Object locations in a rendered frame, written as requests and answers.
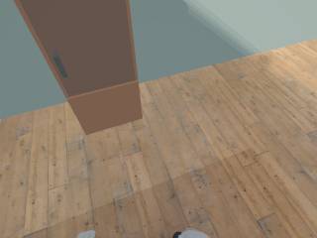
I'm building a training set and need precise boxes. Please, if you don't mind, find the cupboard door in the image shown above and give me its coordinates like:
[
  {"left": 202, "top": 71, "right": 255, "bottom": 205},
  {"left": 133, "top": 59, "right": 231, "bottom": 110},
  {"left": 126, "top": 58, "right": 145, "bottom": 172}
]
[{"left": 19, "top": 0, "right": 136, "bottom": 97}]

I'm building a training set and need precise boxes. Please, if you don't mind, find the handle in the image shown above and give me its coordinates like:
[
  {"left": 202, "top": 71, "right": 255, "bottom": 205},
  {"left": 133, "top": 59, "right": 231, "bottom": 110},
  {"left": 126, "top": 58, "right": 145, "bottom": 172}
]
[{"left": 53, "top": 50, "right": 68, "bottom": 78}]

